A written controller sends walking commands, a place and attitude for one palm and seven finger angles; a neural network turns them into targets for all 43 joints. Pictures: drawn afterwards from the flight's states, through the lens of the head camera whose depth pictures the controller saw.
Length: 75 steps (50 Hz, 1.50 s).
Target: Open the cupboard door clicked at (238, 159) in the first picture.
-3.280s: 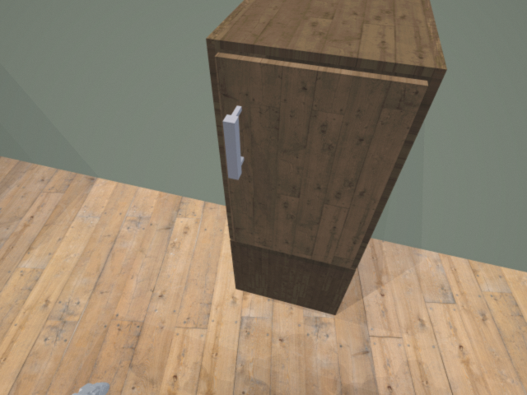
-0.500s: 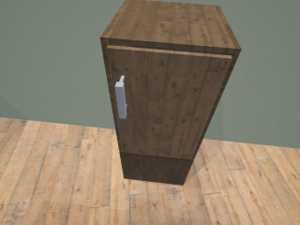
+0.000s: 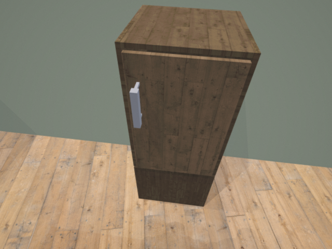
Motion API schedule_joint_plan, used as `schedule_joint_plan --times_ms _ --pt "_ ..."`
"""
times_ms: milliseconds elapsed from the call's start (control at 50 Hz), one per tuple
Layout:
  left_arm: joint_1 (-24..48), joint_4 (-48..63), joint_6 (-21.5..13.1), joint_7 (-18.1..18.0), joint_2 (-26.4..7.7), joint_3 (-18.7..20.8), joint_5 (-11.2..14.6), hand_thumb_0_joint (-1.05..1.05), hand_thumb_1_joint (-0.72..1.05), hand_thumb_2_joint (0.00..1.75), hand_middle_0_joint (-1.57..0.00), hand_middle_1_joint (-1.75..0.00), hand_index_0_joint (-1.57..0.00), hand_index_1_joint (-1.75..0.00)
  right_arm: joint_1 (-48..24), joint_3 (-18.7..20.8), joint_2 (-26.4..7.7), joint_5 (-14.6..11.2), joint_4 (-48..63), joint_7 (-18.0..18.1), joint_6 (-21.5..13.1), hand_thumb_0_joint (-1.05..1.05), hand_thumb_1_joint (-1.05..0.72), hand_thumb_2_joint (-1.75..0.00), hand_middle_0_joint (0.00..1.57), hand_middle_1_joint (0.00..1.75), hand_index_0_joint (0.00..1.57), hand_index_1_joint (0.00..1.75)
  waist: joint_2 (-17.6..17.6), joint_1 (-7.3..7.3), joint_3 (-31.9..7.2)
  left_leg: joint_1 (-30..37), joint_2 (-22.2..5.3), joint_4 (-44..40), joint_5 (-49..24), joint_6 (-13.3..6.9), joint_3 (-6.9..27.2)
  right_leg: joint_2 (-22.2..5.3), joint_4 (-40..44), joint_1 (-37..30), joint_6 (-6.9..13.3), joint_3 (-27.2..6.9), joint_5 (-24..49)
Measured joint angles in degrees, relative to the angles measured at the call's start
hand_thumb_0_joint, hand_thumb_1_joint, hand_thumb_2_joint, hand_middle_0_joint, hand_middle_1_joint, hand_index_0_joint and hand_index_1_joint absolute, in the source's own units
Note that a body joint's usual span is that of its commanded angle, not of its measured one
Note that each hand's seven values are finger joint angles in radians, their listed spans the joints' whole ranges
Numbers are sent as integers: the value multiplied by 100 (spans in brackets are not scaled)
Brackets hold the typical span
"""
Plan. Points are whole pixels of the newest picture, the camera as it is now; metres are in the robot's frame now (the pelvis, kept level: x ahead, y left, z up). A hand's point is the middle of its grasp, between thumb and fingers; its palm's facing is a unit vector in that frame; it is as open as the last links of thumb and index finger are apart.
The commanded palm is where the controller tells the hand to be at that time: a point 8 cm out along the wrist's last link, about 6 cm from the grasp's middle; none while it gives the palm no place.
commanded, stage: come to a stop and stand still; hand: left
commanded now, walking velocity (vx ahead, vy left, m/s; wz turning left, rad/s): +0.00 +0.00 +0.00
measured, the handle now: (137, 105) +0.55 +0.13 +0.05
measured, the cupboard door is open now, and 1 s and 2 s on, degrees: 0 0 0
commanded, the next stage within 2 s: look again from close up in 0.20 s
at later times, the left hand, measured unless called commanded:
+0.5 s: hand out of the picture +0.01 +0.20 -0.17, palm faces -0.02 -0.97 -0.23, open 7.4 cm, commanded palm none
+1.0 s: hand out of the picture -0.01 +0.18 -0.18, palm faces +0.00 -0.99 -0.16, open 7.4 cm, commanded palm none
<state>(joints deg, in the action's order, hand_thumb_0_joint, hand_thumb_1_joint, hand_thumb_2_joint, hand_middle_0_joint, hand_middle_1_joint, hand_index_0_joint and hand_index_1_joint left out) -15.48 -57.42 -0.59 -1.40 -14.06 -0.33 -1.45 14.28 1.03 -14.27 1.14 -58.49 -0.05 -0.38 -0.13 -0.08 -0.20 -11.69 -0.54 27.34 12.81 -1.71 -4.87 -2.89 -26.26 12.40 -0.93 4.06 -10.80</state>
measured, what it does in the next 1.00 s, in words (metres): stands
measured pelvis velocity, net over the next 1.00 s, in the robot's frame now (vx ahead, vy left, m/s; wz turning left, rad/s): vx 0.01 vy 0.02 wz -0.03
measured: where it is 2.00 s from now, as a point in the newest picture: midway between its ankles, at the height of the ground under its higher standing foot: outside the picture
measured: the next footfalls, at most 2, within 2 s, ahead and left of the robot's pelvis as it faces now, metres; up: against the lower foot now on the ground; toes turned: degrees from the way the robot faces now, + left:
none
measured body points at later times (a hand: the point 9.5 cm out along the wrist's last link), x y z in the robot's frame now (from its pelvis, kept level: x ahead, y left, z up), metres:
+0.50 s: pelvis +0.00 +0.01 +0.00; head +0.00 +0.02 +0.45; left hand +0.02 +0.25 -0.15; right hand +0.03 -0.24 -0.15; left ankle +0.03 +0.10 -0.74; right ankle +0.04 -0.13 -0.74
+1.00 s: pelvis +0.01 +0.02 +0.00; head +0.01 +0.03 +0.45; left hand +0.00 +0.23 -0.16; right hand +0.01 -0.21 -0.15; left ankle +0.03 +0.10 -0.74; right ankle +0.04 -0.13 -0.74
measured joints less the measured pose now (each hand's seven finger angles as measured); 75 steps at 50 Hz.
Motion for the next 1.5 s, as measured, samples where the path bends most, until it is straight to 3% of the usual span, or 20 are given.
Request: schedule_joint_plan --times_ms 340,940,1040,1120,1200,1260,1320,1360,1500 --pt "52 -310 24 2 1 -45 -2 1 90 90 -20 -30 -20 -30 -70 -42 60 -26 -414 -45 33 0 -91 -90 20 30 20 30 -48 -1 165 50 56 -318 -192 -32 -12 -31 330 -58 -46 -6 203" --pt "-322 -553 56 -111 631 -72 -6 1 91 90 -20 -30 -20 -30 42 -35 591 -74 -661 82 27 1 -93 -90 20 30 20 30 -123 61 191 231 153 -392 -85 -139 -136 -120 369 -181 -182 -136 138" --pt "-386 -379 269 -23 584 80 -54 1 91 90 -20 -30 -20 -30 35 74 669 -50 -536 170 81 1 -92 -90 20 30 20 30 -173 67 262 58 90 -172 17 -137 -313 -82 -187 210 -91 -257 -83" --pt "-387 -226 416 27 536 237 -76 1 91 90 -20 -30 -19 -30 -26 168 642 -1 -438 236 107 0 -92 -90 20 30 20 30 -74 18 337 -112 -96 62 113 -90 -420 85 -1341 621 1 -189 -984" --pt "-403 -119 219 -20 517 251 -71 1 91 90 -20 -30 -19 -30 1 196 527 -28 -413 215 139 0 -91 -90 20 30 20 30 41 7 316 -419 -235 643 418 72 -375 128 -559 335 108 -141 -269" --pt "-297 -196 119 -67 611 152 -40 1 91 90 -20 -30 -19 -30 46 196 421 -52 -458 152 232 0 -91 -90 20 30 20 30 252 -30 242 -541 -237 975 926 124 7 254 -483 239 190 33 -411" --pt "-197 -221 31 -79 663 92 -13 1 91 90 -20 -30 -19 -30 77 153 407 -54 -500 110 226 0 -91 -90 20 30 20 30 244 2 163 -404 -202 813 784 157 171 290 -270 122 213 62 -337" --pt "-118 -272 34 -127 634 99 -15 1 92 90 -20 -30 -20 -30 99 125 434 -56 -507 112 178 0 -91 -90 20 30 20 30 207 -3 141 -221 -198 429 319 172 206 289 -238 81 198 79 -313" --pt "66 -298 28 -159 496 83 17 2 93 90 -20 -30 -20 -30 116 -4 592 -37 -510 116 105 0 -92 -90 20 30 20 30 14 52 163 -18 -57 70 127 88 99 163 22 -58 79 -17 -129"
